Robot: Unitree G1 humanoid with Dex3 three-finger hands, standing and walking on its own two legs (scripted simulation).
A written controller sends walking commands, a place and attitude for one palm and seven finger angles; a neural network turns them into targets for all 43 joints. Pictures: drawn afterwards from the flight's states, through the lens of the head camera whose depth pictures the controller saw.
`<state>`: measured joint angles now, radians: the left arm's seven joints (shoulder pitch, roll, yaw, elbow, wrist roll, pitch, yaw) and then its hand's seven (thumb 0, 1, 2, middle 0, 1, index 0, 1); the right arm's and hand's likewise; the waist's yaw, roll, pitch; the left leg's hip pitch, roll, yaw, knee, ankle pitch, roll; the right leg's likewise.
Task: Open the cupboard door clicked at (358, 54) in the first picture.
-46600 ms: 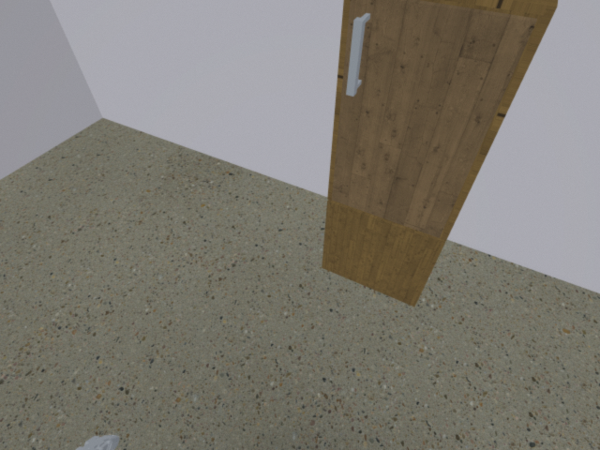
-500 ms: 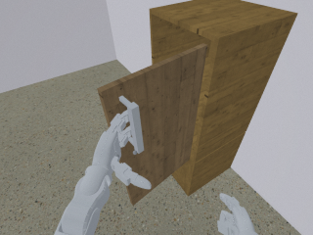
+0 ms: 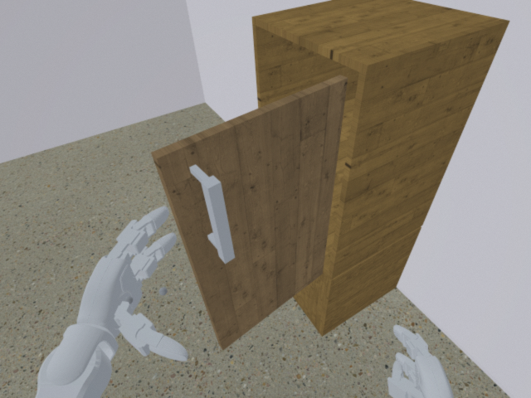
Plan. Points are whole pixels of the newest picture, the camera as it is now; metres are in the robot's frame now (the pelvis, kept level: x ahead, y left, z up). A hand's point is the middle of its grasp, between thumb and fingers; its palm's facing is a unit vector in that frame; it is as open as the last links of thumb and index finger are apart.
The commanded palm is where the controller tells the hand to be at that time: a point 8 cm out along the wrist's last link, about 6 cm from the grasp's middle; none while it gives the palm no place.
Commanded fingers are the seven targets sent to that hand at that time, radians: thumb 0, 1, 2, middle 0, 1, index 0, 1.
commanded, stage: slide the hand sideways off the handle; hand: left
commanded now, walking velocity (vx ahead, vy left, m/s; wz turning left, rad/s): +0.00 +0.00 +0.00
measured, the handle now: (212, 216) +0.33 +0.11 +0.14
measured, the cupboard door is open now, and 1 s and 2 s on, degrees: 97 97 97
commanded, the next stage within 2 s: draw the hand back to the body in 0.12 s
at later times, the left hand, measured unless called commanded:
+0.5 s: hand (127, 292) +0.21 +0.19 +0.13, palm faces -0.05 -1.00 -0.08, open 16.3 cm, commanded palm +0.17 +0.25 +0.14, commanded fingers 0.00 -0.50 0.30 -0.15 -0.30 -0.15 -0.30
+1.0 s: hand (79, 294) +0.20 +0.25 +0.14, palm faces +0.30 -0.89 -0.33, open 14.1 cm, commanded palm +0.15 +0.29 +0.16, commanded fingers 0.00 0.20 0.60 -0.17 -0.30 -0.17 -0.30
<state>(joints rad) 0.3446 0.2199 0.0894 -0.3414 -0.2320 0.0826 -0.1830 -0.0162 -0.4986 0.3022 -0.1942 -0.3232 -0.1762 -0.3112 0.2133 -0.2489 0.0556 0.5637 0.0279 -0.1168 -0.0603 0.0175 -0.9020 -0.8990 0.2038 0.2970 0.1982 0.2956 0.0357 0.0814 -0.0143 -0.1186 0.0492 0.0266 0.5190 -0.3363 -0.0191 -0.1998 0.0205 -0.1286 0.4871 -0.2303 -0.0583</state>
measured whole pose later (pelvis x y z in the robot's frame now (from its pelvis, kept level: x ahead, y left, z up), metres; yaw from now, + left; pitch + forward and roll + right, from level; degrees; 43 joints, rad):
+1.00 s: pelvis +0.01 +0.04 +0.00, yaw +0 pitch -4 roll -1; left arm 0.51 0.28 0.15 -0.48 -0.03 -0.07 0.09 -0.01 -0.13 0.46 -0.17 -0.30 -0.17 -0.30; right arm 0.23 -0.23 0.05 0.60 -0.02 -0.16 -0.06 0.02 -0.90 -0.90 0.21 0.30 0.20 0.30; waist 0.07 0.06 0.03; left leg -0.06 0.00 0.04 0.46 -0.32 0.03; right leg -0.15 -0.02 -0.11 0.42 -0.20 -0.01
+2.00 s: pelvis +0.00 +0.03 +0.01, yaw -1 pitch -4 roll -1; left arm 0.44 0.34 0.35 -0.36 -0.04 -0.14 0.12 0.01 0.89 0.90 -0.21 -0.31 -0.21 -0.30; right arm 0.19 -0.22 0.03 0.64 -0.01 -0.11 -0.06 0.02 -0.90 -0.90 0.21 0.30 0.20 0.30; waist 0.06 0.07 0.04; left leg -0.05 0.02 0.05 0.42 -0.29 0.02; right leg -0.12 0.00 -0.10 0.36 -0.16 -0.02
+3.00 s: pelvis -0.14 +0.03 +0.00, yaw -4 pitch +4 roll -1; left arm 0.53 0.43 0.42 -0.52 -0.05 -0.22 0.13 0.01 0.89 0.90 -0.21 -0.30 -0.21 -0.30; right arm 0.12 -0.18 0.02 0.60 -0.02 -0.11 -0.04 0.02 -0.90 -0.90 0.21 0.30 0.20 0.30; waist 0.03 0.02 0.05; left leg -0.45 0.04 0.09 0.44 -0.06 0.03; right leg -0.17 0.03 0.00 0.44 -0.36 -0.01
